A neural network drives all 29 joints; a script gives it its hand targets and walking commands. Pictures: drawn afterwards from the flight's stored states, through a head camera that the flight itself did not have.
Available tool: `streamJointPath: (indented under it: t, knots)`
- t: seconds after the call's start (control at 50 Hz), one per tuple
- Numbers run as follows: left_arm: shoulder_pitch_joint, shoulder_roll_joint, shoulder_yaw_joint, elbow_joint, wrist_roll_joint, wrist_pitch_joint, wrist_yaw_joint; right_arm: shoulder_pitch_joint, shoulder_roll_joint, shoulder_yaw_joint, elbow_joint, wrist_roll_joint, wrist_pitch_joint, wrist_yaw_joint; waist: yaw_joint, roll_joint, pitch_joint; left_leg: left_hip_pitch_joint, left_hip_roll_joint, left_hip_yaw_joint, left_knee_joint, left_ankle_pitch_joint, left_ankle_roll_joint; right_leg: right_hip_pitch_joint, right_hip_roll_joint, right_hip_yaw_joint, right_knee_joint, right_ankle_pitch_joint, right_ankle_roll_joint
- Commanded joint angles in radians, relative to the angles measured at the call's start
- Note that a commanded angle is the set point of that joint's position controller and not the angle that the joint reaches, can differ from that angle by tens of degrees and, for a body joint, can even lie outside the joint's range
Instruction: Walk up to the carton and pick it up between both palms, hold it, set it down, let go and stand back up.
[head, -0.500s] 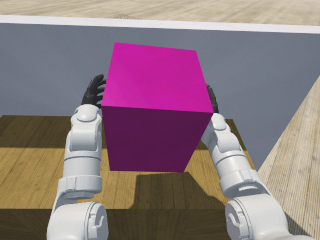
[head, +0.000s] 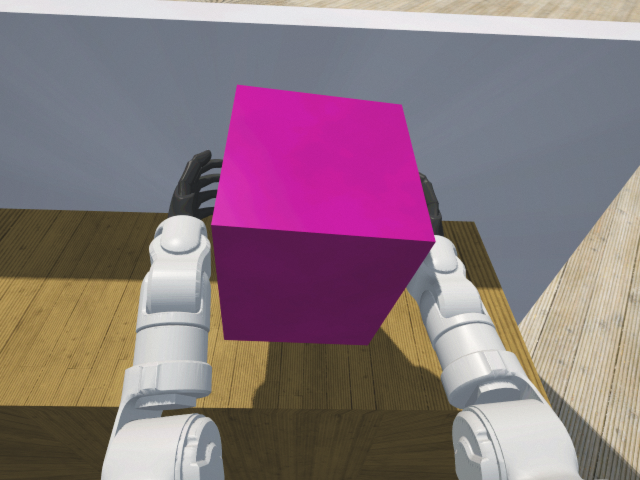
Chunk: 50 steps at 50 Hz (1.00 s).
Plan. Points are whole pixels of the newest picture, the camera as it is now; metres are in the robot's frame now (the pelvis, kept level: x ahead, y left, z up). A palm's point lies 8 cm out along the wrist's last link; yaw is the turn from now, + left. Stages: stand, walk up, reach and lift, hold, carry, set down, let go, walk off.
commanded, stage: set down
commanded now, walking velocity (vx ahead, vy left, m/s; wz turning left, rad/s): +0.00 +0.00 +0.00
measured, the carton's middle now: (308, 227) +0.40 +0.03 +0.12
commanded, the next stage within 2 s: none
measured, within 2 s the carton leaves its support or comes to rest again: neither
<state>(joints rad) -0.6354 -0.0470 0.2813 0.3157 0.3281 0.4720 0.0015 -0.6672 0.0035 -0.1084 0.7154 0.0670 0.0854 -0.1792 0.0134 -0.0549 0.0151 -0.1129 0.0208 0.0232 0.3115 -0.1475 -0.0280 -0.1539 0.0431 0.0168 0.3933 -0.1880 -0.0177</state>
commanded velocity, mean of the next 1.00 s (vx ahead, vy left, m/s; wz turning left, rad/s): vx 0.00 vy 0.00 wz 0.00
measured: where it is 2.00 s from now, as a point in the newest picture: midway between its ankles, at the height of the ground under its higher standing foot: outside the picture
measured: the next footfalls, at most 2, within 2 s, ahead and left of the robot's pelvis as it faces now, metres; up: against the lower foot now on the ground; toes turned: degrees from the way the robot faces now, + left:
none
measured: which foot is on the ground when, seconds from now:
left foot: down 0.00-1.00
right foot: down 0.00-1.00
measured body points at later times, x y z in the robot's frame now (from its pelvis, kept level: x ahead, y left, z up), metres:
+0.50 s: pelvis +0.00 +0.00 +0.00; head -0.01 +0.01 +0.45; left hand +0.39 +0.17 +0.12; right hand +0.41 -0.12 +0.10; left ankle +0.02 +0.14 -0.75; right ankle +0.02 -0.08 -0.75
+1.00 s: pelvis +0.01 +0.00 +0.00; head +0.01 +0.01 +0.45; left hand +0.39 +0.17 +0.08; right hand +0.42 -0.12 +0.07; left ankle +0.02 +0.14 -0.75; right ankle +0.02 -0.08 -0.75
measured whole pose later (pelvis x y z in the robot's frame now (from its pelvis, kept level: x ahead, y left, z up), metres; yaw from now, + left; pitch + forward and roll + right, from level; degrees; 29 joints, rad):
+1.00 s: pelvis +0.01 +0.00 +0.00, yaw +0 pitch -2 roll +1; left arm -0.63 -0.08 0.29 0.73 0.33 0.17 0.10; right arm -0.67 0.01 -0.36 0.98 -0.15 -0.10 -0.07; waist 0.09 -0.04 0.02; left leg -0.11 0.02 0.02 0.31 -0.16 -0.03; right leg -0.15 0.04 0.02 0.39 -0.20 -0.02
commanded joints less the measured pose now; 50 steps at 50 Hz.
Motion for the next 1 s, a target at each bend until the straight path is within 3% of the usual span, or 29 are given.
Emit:
streamJointPath:
  t: [0.0,0.14,0.22,0.24,0.38,0.5,0.52,0.58,0.64,0.7,0.74,0.76,0.86,0.9,0.98]
  knots:
    - [-0.509,-0.539,-0.365,-0.067,-0.104,-0.084,-0.121,-0.776,0.445,0.295,-0.329,-0.049,-0.155,0.155,0.001,0.034,-0.476,0.184,-0.041,0.029,-0.001,0.221,0.022,0.259,-0.023,-0.104,-0.119,0.305,0.051]
    - [-0.567,-0.560,-0.355,-0.045,-0.096,-0.145,-0.100,-0.768,0.464,0.225,-0.235,-0.092,-0.190,0.188,0.024,0.070,-0.505,0.167,-0.030,0.041,-0.008,0.218,0.011,0.186,-0.017,-0.114,-0.118,0.226,0.037]
    - [-0.550,-0.563,-0.346,0.011,-0.085,-0.178,-0.088,-0.777,0.487,0.233,-0.221,-0.111,-0.207,0.203,0.038,0.060,-0.520,0.128,-0.033,0.047,-0.012,0.211,0.010,0.217,-0.023,-0.103,-0.103,0.278,0.045]
    - [-0.528,-0.563,-0.329,0.030,-0.080,-0.184,-0.087,-0.771,0.487,0.237,-0.222,-0.114,-0.209,0.203,0.037,0.030,-0.517,0.123,-0.033,0.048,-0.011,0.219,0.019,0.228,-0.021,-0.101,-0.103,0.301,0.048]
    - [-0.572,-0.561,-0.307,0.085,-0.077,-0.252,-0.071,-0.762,0.505,0.209,-0.139,-0.142,-0.227,0.220,0.053,0.020,-0.506,0.070,-0.033,0.058,-0.023,0.201,0.020,0.229,-0.033,-0.088,-0.095,0.312,0.055]
    - [-0.591,-0.578,-0.279,0.151,-0.059,-0.293,-0.062,-0.745,0.498,0.128,-0.040,-0.186,-0.247,0.239,0.044,0.034,-0.470,0.069,-0.025,0.061,-0.031,0.174,0.015,0.175,-0.030,-0.096,-0.107,0.227,0.047]
    - [-0.601,-0.582,-0.274,0.140,-0.061,-0.304,-0.060,-0.736,0.507,0.133,-0.036,-0.186,-0.253,0.244,0.057,0.024,-0.484,0.063,-0.021,0.065,-0.029,0.183,0.014,0.189,-0.027,-0.091,-0.103,0.238,0.047]
    - [-0.631,-0.596,-0.286,0.164,-0.071,-0.338,-0.045,-0.772,0.502,0.107,-0.035,-0.209,-0.276,0.256,0.048,0.039,-0.533,0.068,-0.018,0.064,-0.019,0.200,0.009,0.159,-0.027,-0.096,-0.108,0.221,0.037]
    - [-0.637,-0.584,-0.265,0.185,-0.068,-0.360,-0.029,-0.770,0.514,0.102,0.007,-0.213,-0.283,0.265,0.070,0.032,-0.515,0.051,-0.017,0.076,-0.014,0.197,0.007,0.140,-0.022,-0.090,-0.106,0.211,0.036]
    - [-0.638,-0.600,-0.260,0.208,-0.065,-0.370,-0.023,-0.769,0.495,0.067,0.025,-0.229,-0.292,0.274,0.063,0.047,-0.511,0.063,-0.009,0.074,-0.014,0.207,0.001,0.116,-0.019,-0.098,-0.111,0.179,0.026]
    - [-0.642,-0.571,-0.225,0.237,-0.049,-0.376,-0.021,-0.763,0.490,0.061,0.043,-0.243,-0.285,0.280,0.082,0.025,-0.490,0.028,-0.012,0.084,-0.025,0.173,0.011,0.135,-0.024,-0.087,-0.111,0.163,0.033]
    - [-0.631,-0.570,-0.211,0.243,-0.047,-0.381,-0.019,-0.769,0.502,0.072,0.033,-0.239,-0.291,0.281,0.094,0.020,-0.502,0.027,-0.012,0.082,-0.024,0.175,0.017,0.141,-0.031,-0.083,-0.104,0.185,0.038]
    - [-0.641,-0.586,-0.207,0.239,-0.044,-0.400,-0.013,-0.731,0.505,0.031,0.091,-0.262,-0.294,0.290,0.078,0.032,-0.488,0.020,-0.009,0.084,-0.018,0.192,0.009,0.128,-0.029,-0.083,-0.103,0.190,0.033]
    - [-0.622,-0.574,-0.188,0.243,-0.030,-0.409,-0.010,-0.714,0.506,0.034,0.097,-0.266,-0.296,0.293,0.088,0.030,-0.483,0.005,-0.010,0.086,-0.013,0.200,0.009,0.134,-0.031,-0.077,-0.097,0.211,0.035]
    - [-0.625,-0.593,-0.196,0.244,-0.026,-0.427,-0.002,-0.722,0.500,0.028,0.099,-0.270,-0.316,0.293,0.093,0.044,-0.530,0.009,-0.008,0.083,0.007,0.284,-0.005,0.140,-0.025,-0.084,-0.087,0.271,0.031]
